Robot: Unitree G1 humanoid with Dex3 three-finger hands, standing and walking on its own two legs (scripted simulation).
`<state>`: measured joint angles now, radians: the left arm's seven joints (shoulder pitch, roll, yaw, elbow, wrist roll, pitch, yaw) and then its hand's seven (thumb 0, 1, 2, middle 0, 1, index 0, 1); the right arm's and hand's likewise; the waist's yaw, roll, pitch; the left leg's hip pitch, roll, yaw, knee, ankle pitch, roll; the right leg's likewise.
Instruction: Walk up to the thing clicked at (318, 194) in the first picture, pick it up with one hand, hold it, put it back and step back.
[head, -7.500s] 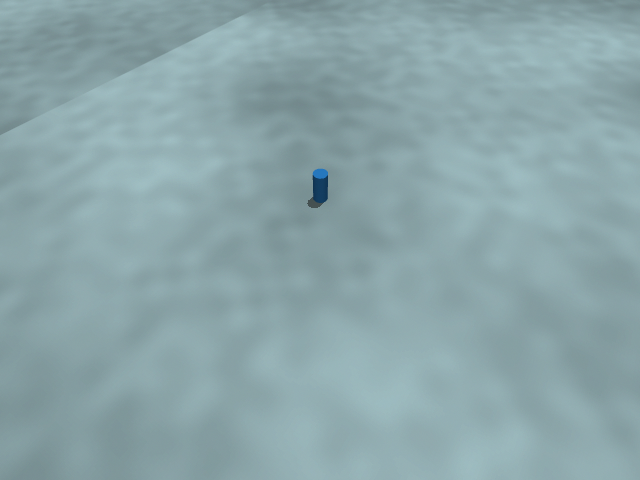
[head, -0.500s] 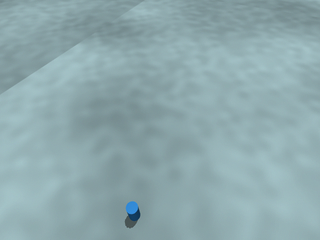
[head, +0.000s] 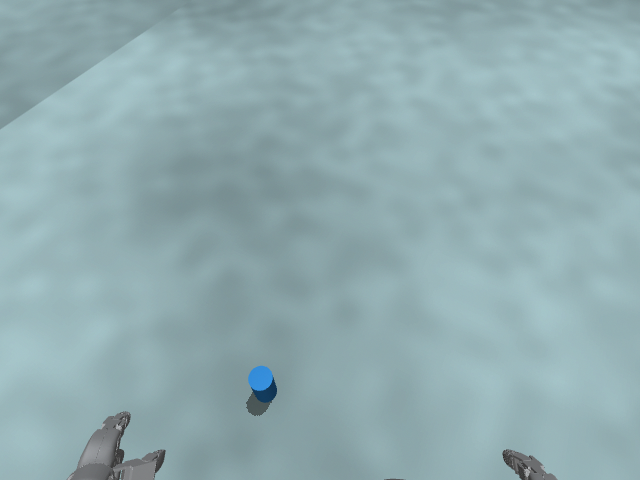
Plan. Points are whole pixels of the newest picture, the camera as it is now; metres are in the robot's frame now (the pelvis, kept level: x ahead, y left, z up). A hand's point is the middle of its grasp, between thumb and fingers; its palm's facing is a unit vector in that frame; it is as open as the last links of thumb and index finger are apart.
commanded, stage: go down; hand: left
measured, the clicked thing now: (263, 384) +0.40 +0.16 -0.70
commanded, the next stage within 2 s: none
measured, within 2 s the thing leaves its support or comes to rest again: neither
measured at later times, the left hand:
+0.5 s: hand (140, 471) +0.15 +0.27 -0.18, palm faces +0.02 -0.95 -0.31, open 16.6 cm
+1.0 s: hand (144, 451) +0.18 +0.29 -0.23, palm faces +0.06 -0.97 -0.25, open 17.0 cm
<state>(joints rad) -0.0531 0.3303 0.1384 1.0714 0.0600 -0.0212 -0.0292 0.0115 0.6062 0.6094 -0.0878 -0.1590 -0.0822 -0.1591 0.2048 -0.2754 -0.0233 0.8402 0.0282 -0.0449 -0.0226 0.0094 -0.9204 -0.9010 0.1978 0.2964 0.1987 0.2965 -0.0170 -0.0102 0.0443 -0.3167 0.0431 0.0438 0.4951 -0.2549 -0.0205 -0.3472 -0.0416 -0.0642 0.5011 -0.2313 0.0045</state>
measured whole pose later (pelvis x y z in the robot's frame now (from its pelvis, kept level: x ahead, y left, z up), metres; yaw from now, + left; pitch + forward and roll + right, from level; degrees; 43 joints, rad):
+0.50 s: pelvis +0.00 +0.02 -0.05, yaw +0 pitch +13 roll -2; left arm 0.22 0.31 0.17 0.54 0.06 0.19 -0.06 0.00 -0.38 0.14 -0.08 -0.10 -0.06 -0.12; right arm 0.23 -0.25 -0.03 0.61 0.02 -0.12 -0.05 0.01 -0.79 -0.87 0.20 0.30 0.20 0.30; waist -0.03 0.00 -0.09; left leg -0.69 0.05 0.02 0.94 -0.47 0.00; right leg -0.69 -0.06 -0.07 0.89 -0.42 0.03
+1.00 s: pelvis -0.02 +0.02 -0.12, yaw +1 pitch +22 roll -3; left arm 0.13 0.38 0.27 0.51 -0.02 0.07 -0.16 0.00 -0.45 0.10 -0.07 -0.07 -0.06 -0.08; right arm 0.21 -0.25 0.00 0.55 0.00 -0.22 -0.07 0.01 -0.82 -0.87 0.20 0.30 0.20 0.30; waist -0.05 -0.01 -0.15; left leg -1.11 0.05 -0.02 1.32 -0.59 0.00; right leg -1.09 -0.07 -0.08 1.26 -0.54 0.02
